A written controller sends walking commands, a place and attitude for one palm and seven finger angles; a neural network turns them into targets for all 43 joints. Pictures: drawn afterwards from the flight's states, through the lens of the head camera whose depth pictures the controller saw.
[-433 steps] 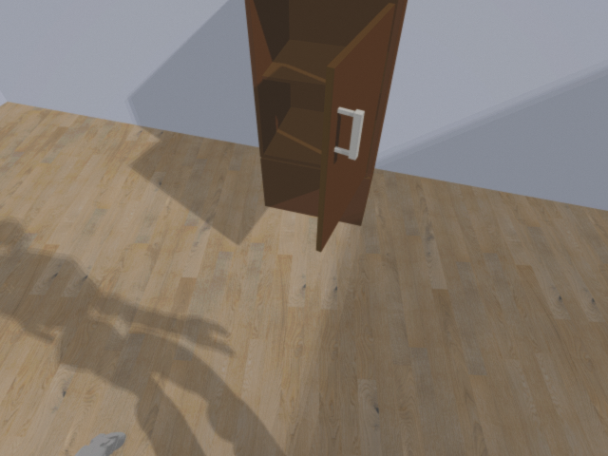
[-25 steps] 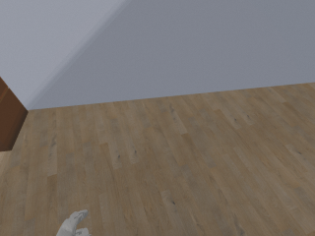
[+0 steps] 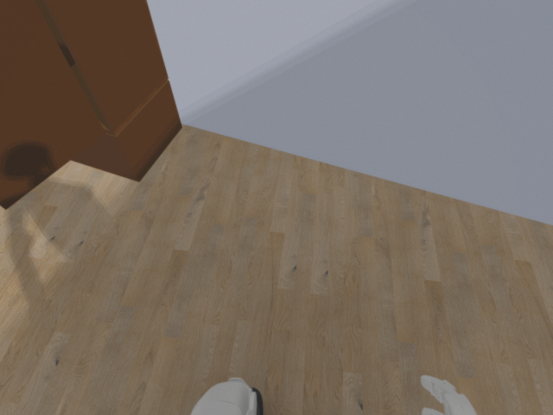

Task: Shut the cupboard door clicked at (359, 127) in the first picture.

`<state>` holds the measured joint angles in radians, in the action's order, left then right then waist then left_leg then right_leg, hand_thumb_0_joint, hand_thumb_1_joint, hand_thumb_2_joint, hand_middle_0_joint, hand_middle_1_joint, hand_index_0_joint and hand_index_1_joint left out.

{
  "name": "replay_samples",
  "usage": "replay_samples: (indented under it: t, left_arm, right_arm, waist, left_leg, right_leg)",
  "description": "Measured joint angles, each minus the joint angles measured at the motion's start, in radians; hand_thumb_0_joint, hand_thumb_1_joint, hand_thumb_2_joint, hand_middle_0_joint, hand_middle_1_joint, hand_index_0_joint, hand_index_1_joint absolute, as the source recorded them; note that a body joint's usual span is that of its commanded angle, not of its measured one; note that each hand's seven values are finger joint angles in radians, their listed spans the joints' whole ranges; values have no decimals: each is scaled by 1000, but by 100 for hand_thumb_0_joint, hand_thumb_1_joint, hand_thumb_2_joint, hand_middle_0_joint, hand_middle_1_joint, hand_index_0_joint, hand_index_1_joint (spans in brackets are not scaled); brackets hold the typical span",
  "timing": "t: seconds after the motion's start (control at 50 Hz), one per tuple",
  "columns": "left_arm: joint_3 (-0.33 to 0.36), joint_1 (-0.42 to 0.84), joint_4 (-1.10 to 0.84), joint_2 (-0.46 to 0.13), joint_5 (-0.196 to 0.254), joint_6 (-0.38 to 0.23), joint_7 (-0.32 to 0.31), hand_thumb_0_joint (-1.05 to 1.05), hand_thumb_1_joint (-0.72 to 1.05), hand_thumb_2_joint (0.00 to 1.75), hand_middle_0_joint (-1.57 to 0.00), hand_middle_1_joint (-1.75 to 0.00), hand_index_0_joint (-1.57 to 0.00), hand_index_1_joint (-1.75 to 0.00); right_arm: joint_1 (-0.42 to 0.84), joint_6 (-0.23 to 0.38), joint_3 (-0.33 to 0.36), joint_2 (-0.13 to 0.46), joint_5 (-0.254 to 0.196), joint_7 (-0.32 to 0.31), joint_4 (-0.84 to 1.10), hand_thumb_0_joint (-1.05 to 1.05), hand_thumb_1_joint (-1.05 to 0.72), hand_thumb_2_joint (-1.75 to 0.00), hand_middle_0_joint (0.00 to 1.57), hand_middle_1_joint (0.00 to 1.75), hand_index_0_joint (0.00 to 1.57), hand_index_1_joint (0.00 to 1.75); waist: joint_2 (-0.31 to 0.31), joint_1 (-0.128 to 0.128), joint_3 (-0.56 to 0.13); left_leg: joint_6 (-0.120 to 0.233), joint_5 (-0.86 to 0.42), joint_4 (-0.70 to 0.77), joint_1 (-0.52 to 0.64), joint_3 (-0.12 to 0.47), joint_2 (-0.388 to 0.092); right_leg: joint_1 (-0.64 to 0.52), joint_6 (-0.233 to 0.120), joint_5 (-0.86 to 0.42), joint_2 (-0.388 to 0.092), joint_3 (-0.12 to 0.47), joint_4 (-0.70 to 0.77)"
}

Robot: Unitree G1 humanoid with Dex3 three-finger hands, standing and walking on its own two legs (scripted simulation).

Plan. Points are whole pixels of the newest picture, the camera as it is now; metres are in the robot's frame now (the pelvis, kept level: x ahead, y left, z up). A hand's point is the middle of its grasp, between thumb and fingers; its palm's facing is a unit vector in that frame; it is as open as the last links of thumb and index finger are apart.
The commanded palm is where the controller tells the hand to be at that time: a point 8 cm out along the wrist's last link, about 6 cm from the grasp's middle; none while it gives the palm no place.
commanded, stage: walk to a spot facing it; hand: left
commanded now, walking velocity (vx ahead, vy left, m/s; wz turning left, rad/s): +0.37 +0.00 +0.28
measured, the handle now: out of the picture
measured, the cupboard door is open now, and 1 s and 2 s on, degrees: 80 80 80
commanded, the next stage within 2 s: turn to face it in 1.00 s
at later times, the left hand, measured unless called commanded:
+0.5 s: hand (196, 283) +0.32 +0.19 -0.12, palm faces +0.05 -0.98 -0.19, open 7.4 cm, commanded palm none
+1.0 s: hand (213, 302) +0.30 +0.16 -0.15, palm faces +0.36 -0.92 -0.18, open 7.3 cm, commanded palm none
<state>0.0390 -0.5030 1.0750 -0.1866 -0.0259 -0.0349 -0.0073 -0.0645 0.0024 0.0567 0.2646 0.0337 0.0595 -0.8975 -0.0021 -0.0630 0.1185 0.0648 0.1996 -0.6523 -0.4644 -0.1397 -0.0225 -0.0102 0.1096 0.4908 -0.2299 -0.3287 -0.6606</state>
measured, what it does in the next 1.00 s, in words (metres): walks ahead, turning left: right foot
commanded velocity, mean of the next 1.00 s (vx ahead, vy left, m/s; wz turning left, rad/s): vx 0.35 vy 0.00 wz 0.26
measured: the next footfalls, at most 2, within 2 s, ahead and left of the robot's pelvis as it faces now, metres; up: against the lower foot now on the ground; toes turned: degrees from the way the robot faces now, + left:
right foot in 0.58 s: +0.40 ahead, -0.11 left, +0.00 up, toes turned -2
left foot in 1.10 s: +0.55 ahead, +0.18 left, +0.00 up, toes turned +27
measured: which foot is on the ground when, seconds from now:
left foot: down 0.00-0.60, up 0.62-1.00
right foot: down 0.00-0.00, up 0.02-0.56, down 0.58-1.00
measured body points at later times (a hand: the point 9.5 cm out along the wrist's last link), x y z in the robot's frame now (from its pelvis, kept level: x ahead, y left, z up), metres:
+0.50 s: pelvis +0.20 +0.01 +0.03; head +0.21 +0.00 +0.48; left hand +0.32 +0.24 -0.10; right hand +0.16 -0.22 -0.13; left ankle +0.09 +0.08 -0.71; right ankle +0.33 -0.12 -0.68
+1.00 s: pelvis +0.40 +0.01 +0.03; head +0.41 +0.02 +0.48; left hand +0.28 +0.21 -0.13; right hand +0.54 -0.20 -0.12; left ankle +0.49 +0.16 -0.67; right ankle +0.36 -0.11 -0.71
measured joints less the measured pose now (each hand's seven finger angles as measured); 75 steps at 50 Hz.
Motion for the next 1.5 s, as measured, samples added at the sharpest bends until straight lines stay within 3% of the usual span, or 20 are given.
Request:
replay_samples:
  t: [0.06,0.12,0.2,0.3,0.4,0.52,0.58,0.62,0.68,0.74,0.88,1.02,1.1,1.12,1.16,1.22,1.34,1.5]
  left_arm:
    - [4,59,4,-12,15,37,11,1,91,90,-20,-30,-20,-30]
    - [15,135,-16,-22,8,37,9,1,91,90,-20,-30,-20,-30]
    - [18,231,-68,-19,-3,25,9,1,91,90,-20,-30,-19,-30]
    - [15,308,-105,3,-6,29,17,1,91,90,-19,-30,-19,-30]
    - [13,362,-116,13,-3,38,25,1,91,90,-20,-30,-19,-30]
    - [11,408,-121,17,1,32,29,1,91,90,-20,-30,-20,-30]
    - [6,418,-130,17,0,1,31,1,91,90,-20,-30,-20,-30]
    - [5,421,-129,24,-2,-31,26,1,91,90,-20,-30,-20,-30]
    - [1,379,-108,37,6,-39,18,1,91,90,-20,-30,-20,-30]
    - [14,309,-71,44,11,-34,-5,0,92,90,-20,-30,-20,-30]
    - [13,167,15,24,2,-32,-11,0,94,90,-20,-30,-20,-30]
    - [-3,85,38,44,-2,-36,-10,0,92,90,-20,-30,-20,-30]
    - [-2,45,46,47,-3,-25,-7,1,91,90,-20,-30,-20,-30]
    - [0,46,51,47,3,-15,-3,1,91,90,-20,-30,-20,-30]
    - [-1,75,47,41,12,12,3,1,91,90,-20,-30,-20,-30]
    - [12,144,20,19,13,32,-3,1,91,90,-20,-30,-20,-30]
    - [37,292,-91,-20,7,40,-10,1,91,90,-20,-30,-20,-30]
    - [46,385,-155,-42,2,70,-18,0,91,90,-20,-30,-20,-30]
  right_arm:
    - [15,33,-7,-15,-15,-24,6,1,-91,-90,20,30,19,30]
    - [-14,42,-20,-45,-18,-43,-13,1,-91,-90,20,30,20,30]
    - [-86,58,-22,-82,-24,-58,-50,0,-91,-90,21,30,20,30]
    - [-174,63,-9,-76,-26,-65,-89,-1,-94,-90,21,30,20,30]
    - [-270,64,-13,-86,-22,-69,-133,0,-92,-90,21,30,20,30]
    - [-375,59,-18,-99,-10,-76,-192,1,-91,-90,20,30,20,30]
    - [-426,51,-22,-107,-14,-74,-229,1,-91,-90,20,30,20,30]
    - [-425,36,-22,-112,-23,-68,-254,1,-91,-90,20,30,20,30]
    - [-405,21,-12,-107,-23,-61,-264,1,-90,-90,21,30,20,30]
    - [-358,3,-1,-94,-14,-58,-241,1,-90,-90,20,30,20,30]
    - [-227,-9,18,-79,-7,-39,-163,1,-91,-90,20,30,19,30]
    - [-91,-11,8,-64,-8,-15,-113,1,-91,-90,20,30,19,30]
    - [-27,9,-1,-54,-4,-12,-68,1,-91,-90,20,30,19,30]
    - [-15,22,0,-51,-1,-17,-55,1,-91,-90,20,30,19,30]
    - [2,41,-5,-49,-11,-30,-37,1,-91,-90,20,30,19,30]
    - [-6,44,-16,-61,-19,-48,-34,1,-91,-90,20,30,19,30]
    - [-71,26,-15,-88,-27,-63,-56,0,-92,-90,21,30,20,30]
    - [-174,-7,0,-78,-18,-61,-75,0,-92,-90,21,30,20,30]
  waist:
    - [-4,-7,26]
    - [-11,-3,8]
    - [-16,16,-37]
    - [-26,45,-97]
    - [-27,80,-114]
    - [1,130,-83]
    - [20,135,-63]
    - [35,128,-37]
    - [43,112,-33]
    - [45,101,-55]
    - [37,83,-98]
    - [23,20,-71]
    - [-6,-6,-43]
    - [-12,-2,-35]
    - [-11,-1,-13]
    - [-10,5,-8]
    - [-13,28,-30]
    - [-20,81,-84]
  left_leg:
    - [31,64,-68,23,10,26]
    - [19,66,20,118,23,46]
    - [32,40,156,240,54,73]
    - [34,35,282,363,70,100]
    - [23,61,352,452,83,109]
    - [-12,151,340,520,94,85]
    - [-35,250,199,501,105,55]
    - [-32,278,-118,377,128,35]
    - [-23,221,-491,184,134,12]
    - [-37,119,-564,32,124,-36]
    - [-79,-46,-403,-143,109,-102]
    - [-68,-43,-119,-93,42,-93]
    - [-24,-3,22,15,1,-40]
    - [14,-21,10,17,-2,-21]
    - [46,27,-43,22,1,-3]
    - [38,40,10,83,14,19]
    - [54,-14,162,186,68,67]
    - [53,-21,222,232,148,116]
  right_leg:
    - [229,-32,1,27,206,-490]
    - [408,-43,-87,46,258,-649]
    - [543,-37,-181,49,267,-555]
    - [613,-23,-309,56,273,-408]
    - [603,-25,-359,74,270,-251]
    - [513,-66,-299,119,248,-33]
    - [415,-106,-335,157,223,100]
    - [403,-143,-315,168,198,46]
    - [324,-156,-253,172,167,66]
    - [243,-149,-255,178,145,147]
    - [100,-133,-242,187,86,290]
    - [1,-77,-162,168,10,303]
    - [4,-28,-49,98,-13,147]
    - [50,-31,-35,64,5,16]
    - [190,-37,14,64,133,-313]
    - [372,-34,-26,85,227,-581]
    - [556,-9,-173,87,288,-551]
    - [559,18,-229,119,330,-450]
